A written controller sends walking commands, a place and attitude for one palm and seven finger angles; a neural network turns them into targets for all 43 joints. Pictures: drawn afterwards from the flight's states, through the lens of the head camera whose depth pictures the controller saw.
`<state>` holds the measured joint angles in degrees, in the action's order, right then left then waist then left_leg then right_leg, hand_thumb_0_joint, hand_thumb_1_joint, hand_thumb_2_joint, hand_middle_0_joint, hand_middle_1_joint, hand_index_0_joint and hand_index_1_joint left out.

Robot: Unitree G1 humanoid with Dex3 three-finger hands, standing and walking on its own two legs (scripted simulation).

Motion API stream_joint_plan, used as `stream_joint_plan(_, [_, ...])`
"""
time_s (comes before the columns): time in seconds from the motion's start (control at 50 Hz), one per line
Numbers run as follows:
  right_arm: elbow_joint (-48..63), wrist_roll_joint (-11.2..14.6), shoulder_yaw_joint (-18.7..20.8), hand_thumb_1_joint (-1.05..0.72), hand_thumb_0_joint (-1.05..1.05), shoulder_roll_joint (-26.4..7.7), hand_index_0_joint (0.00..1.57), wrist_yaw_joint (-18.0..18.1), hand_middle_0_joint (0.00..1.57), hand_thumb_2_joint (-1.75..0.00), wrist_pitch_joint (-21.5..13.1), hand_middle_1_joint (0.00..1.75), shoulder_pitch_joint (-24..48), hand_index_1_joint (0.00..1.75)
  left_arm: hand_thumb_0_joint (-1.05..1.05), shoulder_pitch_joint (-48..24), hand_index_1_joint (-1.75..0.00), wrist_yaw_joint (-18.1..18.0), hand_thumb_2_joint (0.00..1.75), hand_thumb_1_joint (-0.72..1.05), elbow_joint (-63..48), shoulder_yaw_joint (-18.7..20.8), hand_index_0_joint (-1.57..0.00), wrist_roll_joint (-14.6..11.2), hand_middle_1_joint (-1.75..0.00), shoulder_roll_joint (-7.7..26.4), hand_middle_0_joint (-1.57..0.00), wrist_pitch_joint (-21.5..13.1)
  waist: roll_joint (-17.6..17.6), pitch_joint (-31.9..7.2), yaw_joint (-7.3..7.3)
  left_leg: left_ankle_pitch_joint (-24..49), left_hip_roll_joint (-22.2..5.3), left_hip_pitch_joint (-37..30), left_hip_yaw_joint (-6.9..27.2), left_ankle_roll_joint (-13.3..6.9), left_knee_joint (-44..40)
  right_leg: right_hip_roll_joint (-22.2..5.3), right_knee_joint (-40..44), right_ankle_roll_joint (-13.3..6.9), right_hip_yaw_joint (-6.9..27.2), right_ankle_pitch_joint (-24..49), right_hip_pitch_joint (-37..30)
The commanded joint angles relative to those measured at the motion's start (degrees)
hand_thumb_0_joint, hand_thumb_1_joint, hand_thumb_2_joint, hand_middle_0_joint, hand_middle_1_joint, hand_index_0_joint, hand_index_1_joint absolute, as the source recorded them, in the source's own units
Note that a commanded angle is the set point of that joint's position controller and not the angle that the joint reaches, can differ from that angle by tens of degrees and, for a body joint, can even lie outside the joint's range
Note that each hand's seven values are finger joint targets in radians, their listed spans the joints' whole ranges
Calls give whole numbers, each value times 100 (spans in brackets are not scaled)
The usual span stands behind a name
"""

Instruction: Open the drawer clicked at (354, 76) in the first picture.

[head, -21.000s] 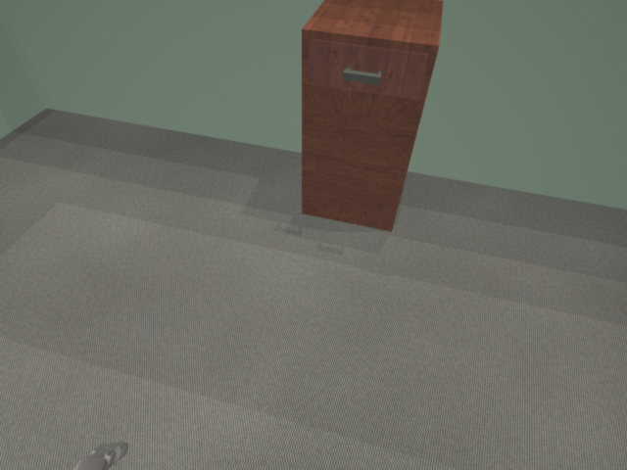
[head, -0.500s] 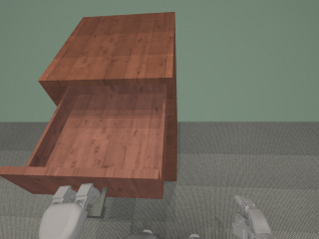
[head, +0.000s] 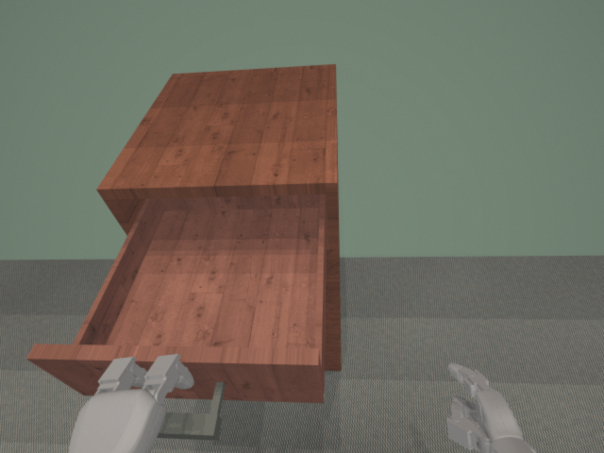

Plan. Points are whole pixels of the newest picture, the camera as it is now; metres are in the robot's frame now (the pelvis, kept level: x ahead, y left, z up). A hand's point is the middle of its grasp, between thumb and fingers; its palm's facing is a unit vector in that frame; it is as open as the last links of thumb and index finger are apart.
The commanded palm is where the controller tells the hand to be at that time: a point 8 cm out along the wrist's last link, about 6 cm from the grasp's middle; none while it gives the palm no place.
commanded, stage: lift the hand off the handle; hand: left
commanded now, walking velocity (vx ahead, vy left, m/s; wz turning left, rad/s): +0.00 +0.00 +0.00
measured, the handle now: (177, 407) +0.18 +0.20 -0.02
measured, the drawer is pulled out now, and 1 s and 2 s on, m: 0.29 0.29 0.29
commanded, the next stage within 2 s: draw the hand back to the body in 0.74 s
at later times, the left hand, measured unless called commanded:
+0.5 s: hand (133, 370) +0.18 +0.20 +0.11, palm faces +0.16 -0.20 -0.97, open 13.7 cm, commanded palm +0.13 +0.20 +0.16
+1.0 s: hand (116, 380) +0.16 +0.20 +0.13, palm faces +0.11 -0.18 -0.98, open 13.8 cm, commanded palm +0.13 +0.21 +0.19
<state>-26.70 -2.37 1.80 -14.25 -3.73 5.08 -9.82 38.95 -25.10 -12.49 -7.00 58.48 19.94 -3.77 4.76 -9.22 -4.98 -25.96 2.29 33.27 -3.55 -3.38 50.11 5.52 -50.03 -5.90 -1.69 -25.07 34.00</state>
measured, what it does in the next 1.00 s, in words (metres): stands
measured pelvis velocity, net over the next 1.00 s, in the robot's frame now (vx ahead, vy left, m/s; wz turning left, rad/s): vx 0.00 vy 0.02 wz -0.03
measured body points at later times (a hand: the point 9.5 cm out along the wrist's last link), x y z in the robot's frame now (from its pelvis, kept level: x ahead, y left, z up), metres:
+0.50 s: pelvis +0.01 +0.02 +0.02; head +0.00 -0.03 +0.46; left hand +0.16 +0.21 +0.16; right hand +0.23 -0.17 -0.07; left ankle -0.01 +0.09 -0.69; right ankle +0.00 -0.06 -0.69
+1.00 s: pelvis +0.00 +0.02 +0.03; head -0.02 -0.03 +0.47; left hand +0.15 +0.21 +0.18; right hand +0.22 -0.17 -0.05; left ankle -0.01 +0.09 -0.69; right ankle +0.00 -0.06 -0.69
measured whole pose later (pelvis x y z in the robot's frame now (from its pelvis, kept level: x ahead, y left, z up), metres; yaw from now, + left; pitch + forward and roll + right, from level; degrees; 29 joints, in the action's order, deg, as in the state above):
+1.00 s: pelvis +0.00 +0.02 +0.03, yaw -2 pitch +1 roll -1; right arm -25.2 0.8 -1.7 -14.0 -5.6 8.3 -9.4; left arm 36.2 -10.9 -32.3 -8.2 54.8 22.8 5.1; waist 7.4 -5.1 -7.6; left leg -21.3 2.3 17.8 -4.9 -4.6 37.8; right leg 5.8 -37.0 -4.1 1.0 -19.4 18.5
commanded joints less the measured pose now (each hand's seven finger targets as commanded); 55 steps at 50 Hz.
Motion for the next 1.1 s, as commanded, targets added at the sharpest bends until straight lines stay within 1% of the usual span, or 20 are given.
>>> stream_joint_plan(0.0, [1075,33,101,-90,0,-452,20,-56,20,-90,-318,30,718,30,0,-417,-120,-331,30,-50,-1810,645,-30,-70,-120,692,-30,54,-425,-620,78,1551,-52,-1124,548,-10,-489,-400,1255,133,1105,1187,28])
stream_joint_plan(0.02, [1096,63,113,-90,0,-438,20,-37,20,-90,-303,30,789,30,0,-382,-120,-288,30,-50,-1894,445,-30,-92,-120,516,-30,57,-337,-381,83,1531,-81,-1131,584,-36,-580,-389,1266,128,980,1254,-46])
stream_joint_plan(0.12, [1154,97,94,-90,0,-418,20,-81,20,-90,-307,30,781,30,0,-547,-120,-91,30,-50,-2361,294,-30,-86,-120,514,-30,203,-204,-449,32,1618,-157,-1455,613,-7,-722,-386,1348,107,938,987,-48])
stream_joint_plan(0.14, [1147,77,66,-90,0,-424,20,-106,20,-90,-317,30,721,30,0,-626,-120,-48,30,-50,-2414,438,-30,-59,-120,712,-30,220,-318,-562,12,1755,-142,-1502,612,19,-674,-386,1372,100,1038,1011,17])
stream_joint_plan(0.26, [1159,125,27,-90,0,-389,20,-114,20,-90,-314,30,793,30,0,-725,-120,201,30,-50,-2830,215,-30,-111,-120,546,-30,306,-183,-335,5,1893,-231,-1690,679,49,-879,-385,1439,111,932,1061,-120])
stream_joint_plan(0.34, [1142,143,-5,-90,0,-389,20,-122,20,-90,-302,30,758,30,0,-717,-120,375,30,-50,-2948,387,-30,-118,-120,757,-30,421,-305,-410,-88,1934,-267,-1788,667,79,-982,-374,1553,116,988,1002,-244])
stream_joint_plan(0.48, [1204,446,-147,-90,0,-309,20,-269,20,-90,-201,30,1180,30,0,192,-120,887,30,-50,-2747,254,-30,-468,-120,568,-30,916,-478,-44,-150,2509,-384,-1591,664,95,-1394,-451,1568,248,748,2083,-1269])
stream_joint_plan(0.5, [1181,411,-163,-90,0,-329,20,-301,20,-90,-164,30,946,30,0,130,-120,984,30,-50,-2851,263,-30,-391,-120,667,-30,977,-431,-258,-175,2689,-399,-1680,590,104,-1397,-429,1516,294,641,2061,-1256])
stream_joint_plan(0.52, [1224,451,-139,-90,0,-339,20,-282,20,-90,-115,30,1115,30,0,-23,-120,1045,30,-50,-3085,117,-30,-526,-120,601,-30,997,-386,30,-98,2559,-429,-1690,620,105,-1484,-461,1622,302,674,2028,-1276])
stream_joint_plan(0.58, [1361,460,-205,-90,0,-393,20,-221,20,-90,-112,30,1211,30,0,-18,-120,1071,30,-50,-3499,505,-30,-551,-120,1036,-30,1054,-347,-150,-183,2395,-438,-1759,594,51,-1527,-476,1809,307,873,2043,-1555])
stream_joint_plan(0.6, [1312,376,-228,-90,0,-368,20,-234,20,-90,-101,30,951,30,0,-107,-120,1106,30,-50,-3497,431,-30,-373,-120,997,-30,1063,-337,-304,-218,2456,-425,-1881,494,53,-1482,-455,1789,316,826,1834,-1402])
stream_joint_plan(0.62, [1317,404,-194,-90,0,-382,20,-207,20,-90,-71,30,1058,30,0,-286,-120,1102,30,-50,-3609,375,-30,-471,-120,941,-30,1021,-262,24,-135,2310,-452,-1891,541,69,-1557,-457,1914,286,883,1690,-1295])
stream_joint_plan(0.64, [1271,350,-197,-90,0,-386,20,-215,20,-90,-75,30,953,30,0,-155,-120,1122,30,-50,-3394,453,-30,-386,-120,971,-30,1010,-280,76,-208,2267,-439,-1894,522,65,-1541,-410,1953,266,825,1499,-1197])
stream_joint_plan(0.72, [1278,396,-143,-90,0,-421,20,-261,20,-90,-42,30,1029,30,0,-169,-120,1221,30,-50,-3341,183,-30,-517,-120,629,-30,922,-331,424,-97,2013,-464,-1938,570,78,-1652,-392,2074,246,834,1056,-974])
stream_joint_plan(0.74, [1289,357,-145,-90,0,-440,20,-251,20,-90,-22,30,957,30,0,-123,-120,1250,30,-50,-3278,268,-30,-458,-120,732,-30,936,-322,228,-179,1989,-445,-1949,535,55,-1661,-371,2074,264,769,1032,-1087])
stream_joint_plan(0.82, [1310,361,-141,-90,0,-414,20,-232,20,-90,-13,30,1026,30,0,-549,-120,1240,30,-50,-3383,109,-30,-384,-120,646,-30,901,-340,278,-124,1812,-458,-1978,545,68,-1700,-390,2112,238,875,724,-982])
stream_joint_plan(0.88, [1313,372,-189,-90,0,-439,20,-161,20,-90,-33,30,1154,30,0,-635,-120,1100,30,-50,-3405,590,-30,-346,-120,1071,-30,862,-200,133,-211,1728,-434,-1928,619,69,-1743,-378,2151,204,1055,823,-1265])
stream_joint_plan(0.92, [1231,358,-178,-90,0,-387,20,-149,20,-90,-26,30,1079,30,0,-720,-120,1095,30,-50,-3264,601,-30,-301,-120,1033,-30,844,-300,243,-183,1831,-413,-1969,527,95,-1717,-386,2206,190,1034,837,-1175])
stream_joint_plan(0.94, [1233,327,-182,-90,0,-395,20,-146,20,-90,-28,30,1047,30,0,-487,-120,1104,30,-50,-3126,694,-30,-280,-120,1069,-30,856,-279,116,-278,1916,-386,-1970,517,77,-1706,-373,2187,193,966,990,-1330])
stream_joint_plan(1.08, [1156,468,-193,-90,0,-459,20,-70,20,-90,-66,30,1377,30,0,-492,-120,1326,30,-50,-3183,939,-30,-780,-120,1168,-30,974,-298,271,-145,2107,-341,-2073,640,42,-1989,-460,2408,269,1019,1717,-1809])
